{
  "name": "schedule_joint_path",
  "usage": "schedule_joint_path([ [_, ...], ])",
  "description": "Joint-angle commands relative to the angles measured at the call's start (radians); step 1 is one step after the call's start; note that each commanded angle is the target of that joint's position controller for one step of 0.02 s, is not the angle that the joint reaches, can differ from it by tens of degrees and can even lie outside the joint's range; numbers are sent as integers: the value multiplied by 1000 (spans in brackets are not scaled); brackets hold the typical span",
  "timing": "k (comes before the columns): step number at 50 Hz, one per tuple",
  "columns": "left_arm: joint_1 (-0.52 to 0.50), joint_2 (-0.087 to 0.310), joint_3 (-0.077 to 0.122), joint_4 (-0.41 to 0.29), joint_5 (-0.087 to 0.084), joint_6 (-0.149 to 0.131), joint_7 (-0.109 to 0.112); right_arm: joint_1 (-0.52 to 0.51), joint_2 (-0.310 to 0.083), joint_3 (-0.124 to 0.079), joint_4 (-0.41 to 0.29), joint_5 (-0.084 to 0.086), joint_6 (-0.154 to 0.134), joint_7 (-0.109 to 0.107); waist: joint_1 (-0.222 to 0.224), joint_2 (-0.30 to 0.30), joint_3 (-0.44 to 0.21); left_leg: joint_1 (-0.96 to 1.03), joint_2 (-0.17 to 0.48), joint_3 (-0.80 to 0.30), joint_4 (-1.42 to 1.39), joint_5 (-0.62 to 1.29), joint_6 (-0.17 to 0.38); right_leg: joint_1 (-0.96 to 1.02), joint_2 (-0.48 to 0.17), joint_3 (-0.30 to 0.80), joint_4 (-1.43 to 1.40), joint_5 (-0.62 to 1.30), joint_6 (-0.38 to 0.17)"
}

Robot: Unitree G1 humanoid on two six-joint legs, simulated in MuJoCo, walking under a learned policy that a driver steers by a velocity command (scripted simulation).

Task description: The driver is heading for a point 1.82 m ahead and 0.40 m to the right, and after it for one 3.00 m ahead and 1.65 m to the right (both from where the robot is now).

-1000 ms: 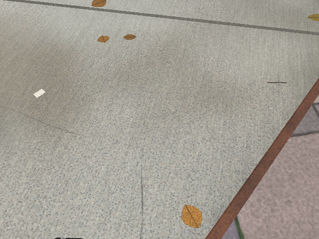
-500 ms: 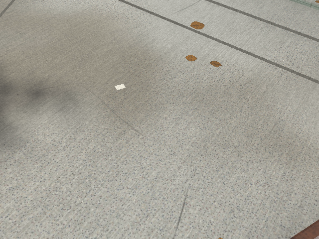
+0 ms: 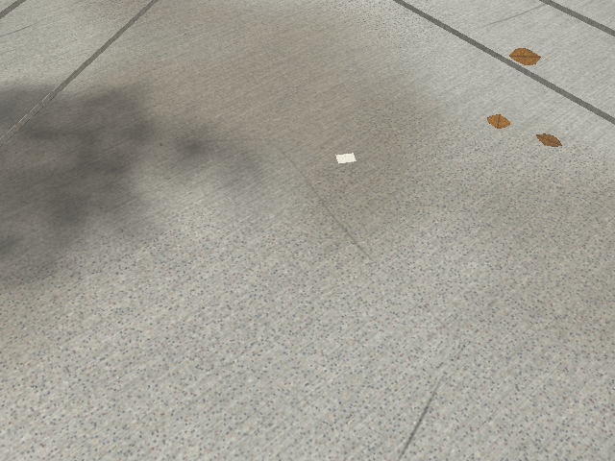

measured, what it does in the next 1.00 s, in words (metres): steps on the spot: left foot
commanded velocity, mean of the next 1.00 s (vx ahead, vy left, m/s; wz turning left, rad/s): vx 0.00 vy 0.00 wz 0.07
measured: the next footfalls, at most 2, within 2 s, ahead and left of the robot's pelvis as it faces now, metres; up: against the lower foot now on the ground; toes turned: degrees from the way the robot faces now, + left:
left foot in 0.24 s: -0.01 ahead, +0.12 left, +0.00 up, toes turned +1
left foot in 1.64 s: +0.06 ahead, +0.12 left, +0.00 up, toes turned +3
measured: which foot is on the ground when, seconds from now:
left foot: down 0.00-0.00, up 0.02-0.22, down 0.24-1.00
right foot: down 0.00-1.00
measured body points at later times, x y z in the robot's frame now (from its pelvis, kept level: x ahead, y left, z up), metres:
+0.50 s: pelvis -0.03 -0.02 +0.00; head +0.00 -0.02 +0.45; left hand +0.17 +0.22 -0.08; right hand +0.10 -0.26 -0.12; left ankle -0.05 +0.12 -0.73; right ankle -0.02 -0.12 -0.73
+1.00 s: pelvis -0.03 -0.03 +0.00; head -0.01 -0.03 +0.45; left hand +0.14 +0.23 -0.09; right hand +0.13 -0.28 -0.10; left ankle -0.05 +0.12 -0.73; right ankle -0.02 -0.12 -0.73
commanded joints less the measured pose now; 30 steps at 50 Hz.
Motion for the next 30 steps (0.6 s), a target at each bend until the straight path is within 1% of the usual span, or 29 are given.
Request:
schedule_joint_path([
  [1,66,222,59,-95,1,-46,-19,92,-27,2,-62,-4,6,-11,8,-201,-167,-224,-4,13,164,-197,-63,424,-389,406,-176,793,-408],
  [2,94,215,73,-93,29,-50,-18,19,-126,-35,-66,-32,1,-40,55,-62,-127,-322,24,67,328,-400,-122,406,-431,442,-170,669,-449],
  [3,86,207,79,-90,22,-57,-20,-31,-131,-39,-66,-40,5,-68,55,-59,-87,-348,56,111,450,-372,-146,343,-396,401,-192,531,-400],
  [4,-11,106,47,-115,-1,-66,-36,-12,-133,-39,-43,-40,11,-88,10,-67,-60,-313,95,122,526,-311,-173,245,-322,322,-191,474,-310],
  [5,-113,24,16,-149,-23,-69,-55,35,-111,-35,-9,-38,14,-95,-38,-94,-48,-238,110,120,547,-261,-201,152,-273,252,-177,546,-261],
  [6,-178,21,14,-171,-26,-70,-67,78,-86,-25,11,-43,13,-84,-75,-94,-49,-152,129,161,587,-210,-219,62,-248,192,-152,680,-252],
  [7,-212,43,21,-185,-21,-73,-76,111,-80,-23,27,-39,8,-68,-94,-65,-63,-78,143,199,576,-167,-227,2,-219,136,-135,736,-244],
  [8,-220,63,29,-190,-20,-75,-79,124,-61,-16,39,-30,8,-49,-94,-37,-62,-32,165,242,460,-133,-230,-13,-183,79,-118,710,-223],
  [9,-184,63,28,-170,-23,-76,-83,115,-21,-1,51,-21,12,-26,-65,-40,-52,-3,189,261,310,-110,-234,8,-149,47,-82,654,-192],
  [10,-110,50,23,-132,-35,-67,-95,97,18,16,59,-9,17,-3,-33,-32,-36,24,195,264,168,-72,-232,49,-148,64,-36,618,-170],
  [11,-71,52,22,-100,-52,-50,-117,117,28,23,72,15,20,15,-48,-2,-26,101,195,275,19,101,-213,56,-150,85,10,564,-144],
  [12,-25,70,31,-73,-43,-34,-138,112,-14,14,69,33,19,13,-27,-45,-25,132,179,272,-3,197,-185,70,-152,126,16,472,-120],
  [13,-24,57,31,-69,-46,-26,-146,88,-75,0,41,35,15,-2,-19,-66,-48,110,186,248,-36,249,-148,114,-168,168,0,351,-97],
  [14,14,64,38,-85,-39,-30,-127,-21,-133,-5,-4,28,3,-15,59,-15,-31,52,177,250,-27,260,-72,127,-119,116,2,252,-83],
  [15,7,112,53,-88,-23,-33,-105,-76,-147,-11,-20,8,-3,-23,70,-14,-19,-21,172,251,-47,168,-23,163,-84,54,13,181,-78],
  [16,-58,128,62,-115,-6,-36,-88,-92,-147,-14,-19,10,-7,-29,61,-4,-16,-74,174,234,-88,91,-4,191,-80,25,23,131,-81],
  [17,-112,117,62,-134,0,-40,-76,-123,-127,-9,-28,22,-9,-33,60,-5,10,-87,178,215,-112,60,-1,171,-90,30,11,95,-91],
  [18,-134,98,56,-133,-11,-43,-73,-140,-96,0,-37,29,-6,-31,47,-7,26,-53,176,211,-123,52,-15,129,-89,41,-12,62,-96],
  [19,-129,80,51,-128,-23,-45,-76,-115,-84,4,-33,31,-1,-26,35,-8,29,-18,174,207,-126,50,-24,106,-84,41,-27,64,-95],
  [20,-117,72,51,-124,-26,-46,-80,-80,-85,5,-23,31,3,-22,27,-9,22,11,171,210,-128,51,-27,107,-79,39,-31,91,-95],
  [22,-108,75,55,-119,-20,-46,-86,-40,-84,7,-14,24,10,-17,19,-7,10,38,161,227,-132,66,-30,125,-71,35,-26,143,-95],
  [23,-107,79,59,-117,-17,-46,-87,-39,-81,8,-16,21,13,-17,17,-6,7,49,158,234,-132,77,-30,126,-69,31,-25,156,-93],
  [26,-105,92,65,-115,-15,-45,-84,-53,-85,9,-32,21,17,-17,16,-5,5,73,156,244,-131,96,-30,117,-67,30,-27,171,-88],
  [30,-99,107,68,-112,-14,-45,-80,-78,-94,10,-50,19,16,-17,15,-2,7,94,155,251,-132,106,-32,102,-65,33,-35,168,-84],
])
